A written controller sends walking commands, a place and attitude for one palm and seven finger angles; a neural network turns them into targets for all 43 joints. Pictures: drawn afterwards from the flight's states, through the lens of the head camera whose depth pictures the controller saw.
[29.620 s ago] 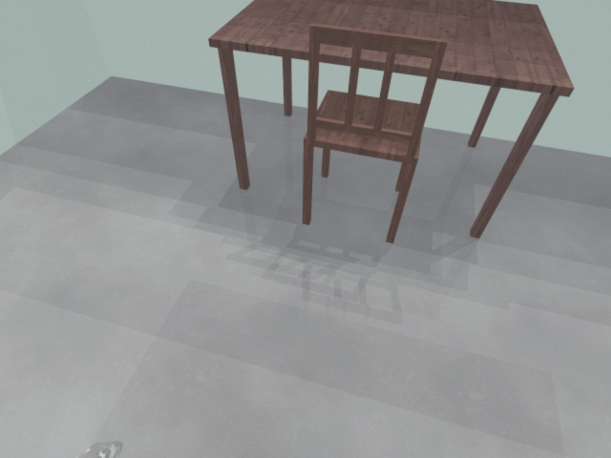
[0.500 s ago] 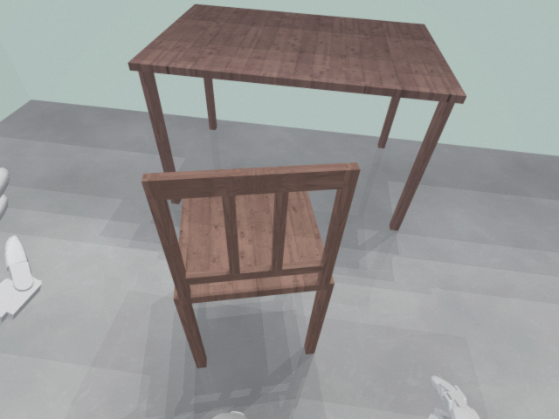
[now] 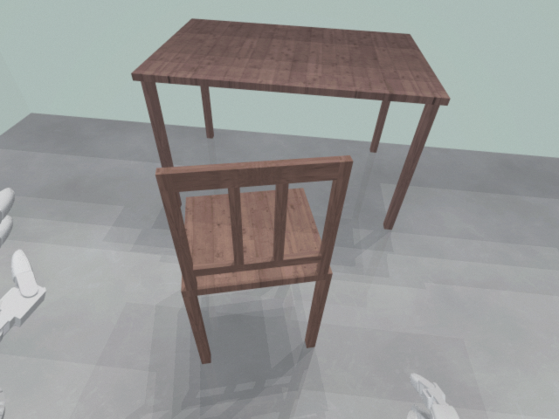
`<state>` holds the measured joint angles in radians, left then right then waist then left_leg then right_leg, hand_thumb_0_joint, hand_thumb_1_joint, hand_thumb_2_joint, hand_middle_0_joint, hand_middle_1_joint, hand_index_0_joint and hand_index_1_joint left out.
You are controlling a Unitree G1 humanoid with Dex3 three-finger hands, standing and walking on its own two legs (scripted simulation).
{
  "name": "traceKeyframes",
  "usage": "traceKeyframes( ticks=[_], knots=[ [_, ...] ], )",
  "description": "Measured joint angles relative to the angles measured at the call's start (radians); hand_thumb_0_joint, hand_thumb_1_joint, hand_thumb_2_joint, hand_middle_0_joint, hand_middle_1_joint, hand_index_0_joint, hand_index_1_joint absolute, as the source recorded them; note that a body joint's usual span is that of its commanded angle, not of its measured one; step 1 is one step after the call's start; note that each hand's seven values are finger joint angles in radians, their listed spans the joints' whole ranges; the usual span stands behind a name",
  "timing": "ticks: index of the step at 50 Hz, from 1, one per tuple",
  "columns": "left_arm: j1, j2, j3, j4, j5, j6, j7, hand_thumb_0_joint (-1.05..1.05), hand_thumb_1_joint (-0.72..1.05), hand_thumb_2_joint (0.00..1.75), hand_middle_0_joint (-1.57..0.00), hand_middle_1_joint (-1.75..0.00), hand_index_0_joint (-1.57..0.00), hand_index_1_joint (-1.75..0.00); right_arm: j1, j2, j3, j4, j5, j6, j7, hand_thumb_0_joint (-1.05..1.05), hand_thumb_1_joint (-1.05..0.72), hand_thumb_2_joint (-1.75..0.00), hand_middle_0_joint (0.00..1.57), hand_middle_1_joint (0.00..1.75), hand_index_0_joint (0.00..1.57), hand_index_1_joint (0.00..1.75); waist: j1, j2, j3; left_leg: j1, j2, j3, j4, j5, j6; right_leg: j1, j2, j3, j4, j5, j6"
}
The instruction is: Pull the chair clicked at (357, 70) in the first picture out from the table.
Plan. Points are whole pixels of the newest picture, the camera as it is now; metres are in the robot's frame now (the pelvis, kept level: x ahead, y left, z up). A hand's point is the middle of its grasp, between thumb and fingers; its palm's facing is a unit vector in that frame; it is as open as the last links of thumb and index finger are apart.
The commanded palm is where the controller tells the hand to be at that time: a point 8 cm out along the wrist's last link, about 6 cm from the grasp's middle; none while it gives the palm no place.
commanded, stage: stop stepping back and stand still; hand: left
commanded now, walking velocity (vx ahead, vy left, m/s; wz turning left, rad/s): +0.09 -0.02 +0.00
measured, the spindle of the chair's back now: (236, 227) +0.55 +0.13 -0.09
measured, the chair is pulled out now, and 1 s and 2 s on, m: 0.58 0.58 0.58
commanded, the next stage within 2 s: let the arm hang, fingers relaxed in 0.24 s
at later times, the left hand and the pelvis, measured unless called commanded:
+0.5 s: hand (107, 407) +0.16 +0.25 -0.06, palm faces +0.17 -0.92 -0.35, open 7.4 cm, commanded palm none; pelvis -0.01 +0.01 +0.00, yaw +3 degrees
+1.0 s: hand out of the picture -0.08 +0.18 -0.16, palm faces +0.04 -0.97 -0.23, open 7.3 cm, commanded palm none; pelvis -0.01 +0.00 +0.01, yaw +2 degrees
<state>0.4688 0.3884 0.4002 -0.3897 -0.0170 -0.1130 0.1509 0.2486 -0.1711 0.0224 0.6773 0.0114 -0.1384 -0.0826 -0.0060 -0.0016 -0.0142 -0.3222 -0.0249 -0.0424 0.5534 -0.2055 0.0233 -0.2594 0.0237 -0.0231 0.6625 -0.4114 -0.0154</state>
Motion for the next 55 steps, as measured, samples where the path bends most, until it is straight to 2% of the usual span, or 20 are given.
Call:
traceKeyframes(
  ticks=[1, 3, 4, 7, 9, 11, 12, 13, 17, 19, 23, 26, 29, 30, 32, 40, 46, 55],
  knots=[
    [0.018, 0.011, -0.003, -0.017, 0.002, -0.002, -0.004, 0.02, 0.89, 0.9, -0.2, -0.3, -0.21, -0.3, 0.008, 0.008, 0.003, -0.011, -0.001, -0.004, 0.004, 0.02, -0.91, -0.9, 0.2, 0.3, 0.2, 0.3, -0.006, -0.009, -0.006, -0.008, -0.001, 0.004, -0.01, -0.016, -0.002, 0.035, -0.001, -0.006, -0.069, -0.001, -0.006],
    [0.049, 0.024, -0.01, -0.063, 0.001, -0.019, -0.011, 0.02, 0.89, 0.9, -0.2, -0.3, -0.21, -0.3, 0.008, 0.008, 0.006, -0.023, -0.009, -0.008, 0.011, 0.02, -0.91, -0.9, 0.2, 0.3, 0.2, 0.3, -0.008, -0.001, 0.006, -0.033, 0.013, 0.003, 0.009, -0.074, -0.007, 0.049, 0.011, -0.018, -0.154, 0.125, -0.025],
    [0.066, 0.033, -0.011, -0.092, -0.003, -0.029, -0.015, 0.02, 0.89, 0.9, -0.2, -0.3, -0.21, -0.3, 0.006, 0.006, 0.005, -0.022, -0.011, -0.008, 0.014, 0.02, -0.91, -0.9, 0.2, 0.3, 0.2, 0.3, -0.005, -0.001, 0.014, -0.049, 0.015, 0.0, 0.043, -0.115, -0.011, 0.046, 0.014, -0.021, -0.166, 0.17, -0.033],
    [0.113, 0.046, -0.008, -0.134, -0.014, -0.061, -0.014, 0.02, 0.89, 0.9, -0.21, -0.3, -0.22, -0.3, 0.014, -0.006, 0.001, 0.005, -0.008, 0.003, 0.02, 0.01, -0.91, -0.9, 0.2, 0.3, 0.2, 0.3, 0.015, -0.021, -0.001, -0.075, 0.002, 0.011, 0.209, -0.158, -0.013, 0.034, 0.008, -0.004, -0.172, 0.183, -0.041],
    [0.116, 0.041, -0.003, -0.119, -0.017, -0.069, -0.008, 0.01, 0.89, 0.9, -0.21, -0.31, -0.22, -0.3, 0.026, -0.021, -0.001, 0.018, -0.005, 0.009, 0.014, 0.01, -0.91, -0.9, 0.2, 0.3, 0.2, 0.3, 0.017, -0.03, -0.017, -0.019, 0.007, 0.031, 0.142, -0.155, -0.004, 0.031, -0.002, 0.006, -0.179, 0.182, -0.029],
    [0.093, 0.033, -0.001, -0.093, -0.014, -0.069, -0.001, 0.01, 0.89, 0.9, -0.21, -0.31, -0.22, -0.3, 0.037, -0.049, -0.009, 0.009, -0.002, 0.002, 0.002, 0.01, -0.91, -0.9, 0.2, 0.3, 0.2, 0.3, 0.008, 0.0, -0.02, 0.06, 0.033, 0.016, -0.025, -0.102, 0.007, 0.02, 0.007, -0.012, -0.166, 0.174, -0.016],
    [0.072, 0.032, 0.0, -0.075, -0.011, -0.068, 0.001, 0.01, 0.89, 0.9, -0.21, -0.31, -0.22, -0.3, 0.031, -0.055, -0.019, 0.013, 0.002, -0.001, -0.003, 0.02, -0.91, -0.9, 0.2, 0.3, 0.2, 0.3, 0.005, 0.005, -0.007, 0.066, 0.031, 0.012, -0.052, -0.024, 0.002, 0.017, 0.002, -0.018, -0.152, 0.168, -0.011],
    [0.059, 0.031, 0.003, -0.058, -0.01, -0.065, 0.001, 0.01, 0.89, 0.9, -0.21, -0.31, -0.22, -0.3, 0.021, -0.056, -0.025, 0.02, 0.008, 0.002, -0.005, 0.02, -0.91, -0.9, 0.2, 0.3, 0.2, 0.3, 0.01, -0.002, 0.007, 0.073, 0.024, 0.019, -0.053, 0.001, -0.006, 0.022, -0.006, -0.012, -0.147, 0.166, -0.006],
    [0.084, 0.025, 0.007, -0.027, -0.003, -0.045, -0.002, 0.01, 0.89, 0.9, -0.21, -0.3, -0.22, -0.3, 0.006, -0.055, -0.03, 0.011, 0.012, -0.002, -0.007, 0.02, -0.91, -0.9, 0.2, 0.3, 0.2, 0.3, 0.004, -0.004, 0.007, 0.09, 0.014, 0.039, -0.081, -0.003, -0.014, 0.036, -0.017, 0.008, -0.181, 0.184, 0.004],
    [0.018, 0.023, -0.052, 0.101, 0.029, -0.044, -0.044, 0.01, 0.89, 0.9, -0.2, -0.3, -0.21, -0.3, -0.001, -0.069, -0.048, 0.029, -0.004, -0.009, 0.031, 0.01, -0.91, -0.9, 0.2, 0.3, 0.2, 0.3, 0.004, 0.019, -0.011, 0.043, 0.004, 0.025, -0.05, -0.008, -0.009, -0.001, -0.027, -0.007, -0.156, 0.18, 0.008],
    [-0.166, -0.07, -0.224, 0.576, 0.042, 0.09, -0.111, 0.0, 0.9, 0.9, -0.19, -0.3, -0.2, -0.3, -0.038, -0.082, -0.042, 0.104, -0.027, 0.08, 0.074, 0.01, -0.91, -0.9, 0.19, 0.3, 0.19, 0.3, 0.01, 0.053, -0.025, -0.009, -0.016, 0.001, 0.013, -0.026, -0.001, -0.037, -0.046, -0.032, -0.104, 0.152, 0.012],
    [-0.214, -0.145, -0.319, 0.896, 0.041, 0.167, -0.128, 0.01, 0.91, 0.9, -0.19, -0.3, -0.2, -0.3, -0.044, -0.05, -0.018, 0.14, -0.038, 0.122, 0.086, 0.01, -0.91, -0.9, 0.2, 0.3, 0.2, 0.3, 0.0, 0.028, -0.003, 0.001, -0.022, 0.003, 0.023, -0.032, 0.001, -0.033, -0.052, -0.031, -0.08, 0.138, 0.011],
    [-0.196, -0.216, -0.4, 1.123, 0.038, 0.193, -0.142, 0.01, 0.91, 0.9, -0.19, -0.3, -0.2, -0.3, -0.035, -0.012, 0.005, 0.175, -0.039, 0.136, 0.088, 0.01, -0.91, -0.9, 0.2, 0.3, 0.2, 0.3, -0.004, -0.005, 0.034, 0.027, -0.014, 0.012, -0.003, -0.023, -0.001, -0.012, -0.045, -0.021, -0.105, 0.153, 0.012],
    [-0.185, -0.236, -0.403, 1.176, 0.029, 0.188, -0.135, 0.0, 0.93, 0.9, -0.19, -0.3, -0.2, -0.3, -0.027, 0.0, 0.009, 0.188, -0.037, 0.138, 0.086, 0.01, -0.91, -0.9, 0.2, 0.3, 0.2, 0.3, -0.003, -0.015, 0.046, 0.033, -0.01, 0.011, -0.014, -0.017, -0.001, -0.005, -0.041, -0.021, -0.121, 0.162, 0.011],
    [-0.172, -0.228, -0.377, 1.241, 0.025, 0.169, -0.113, -0.02, 1.01, 0.9, -0.2, -0.3, -0.21, -0.3, -0.006, 0.017, -0.004, 0.211, -0.03, 0.137, 0.072, 0.0, -0.93, -0.9, 0.2, 0.3, 0.2, 0.3, 0.01, -0.029, 0.066, 0.038, -0.003, 0.006, -0.035, -0.003, -0.005, 0.006, -0.033, -0.026, -0.154, 0.181, 0.006],
    [-0.083, -0.177, -0.404, 1.425, 0.028, 0.153, -0.13, -0.01, 0.98, 0.9, -0.2, -0.3, -0.21, -0.3, 0.064, -0.016, -0.027, 0.302, -0.028, 0.154, 0.057, 0.0, -0.94, -0.9, 0.2, 0.3, 0.2, 0.3, 0.029, -0.005, 0.092, 0.059, 0.005, 0.002, -0.088, 0.02, -0.009, 0.035, -0.024, -0.029, -0.223, 0.213, 0.0],
    [-0.068, -0.185, -0.421, 1.488, 0.023, 0.146, -0.127, 0.0, 0.94, 0.9, -0.2, -0.3, -0.2, -0.3, 0.098, -0.008, -0.019, 0.35, -0.023, 0.15, 0.053, 0.0, -0.92, -0.9, 0.19, 0.3, 0.19, 0.3, 0.026, 0.02, 0.094, 0.072, 0.006, 0.006, -0.105, 0.021, -0.012, 0.038, -0.024, -0.024, -0.222, 0.207, -0.004],
    [-0.136, -0.24, -0.432, 1.485, 0.018, 0.126, -0.122, 0.0, 0.92, 0.9, -0.19, -0.3, -0.2, -0.3, 0.103, 0.039, -0.005, 0.389, -0.022, 0.14, 0.054, 0.01, -0.91, -0.9, 0.19, 0.3, 0.19, 0.3, 0.011, 0.038, 0.083, 0.082, 0.015, 0.01, -0.108, 0.012, -0.025, 0.035, -0.015, -0.021, -0.204, 0.188, -0.017]
  ],
)
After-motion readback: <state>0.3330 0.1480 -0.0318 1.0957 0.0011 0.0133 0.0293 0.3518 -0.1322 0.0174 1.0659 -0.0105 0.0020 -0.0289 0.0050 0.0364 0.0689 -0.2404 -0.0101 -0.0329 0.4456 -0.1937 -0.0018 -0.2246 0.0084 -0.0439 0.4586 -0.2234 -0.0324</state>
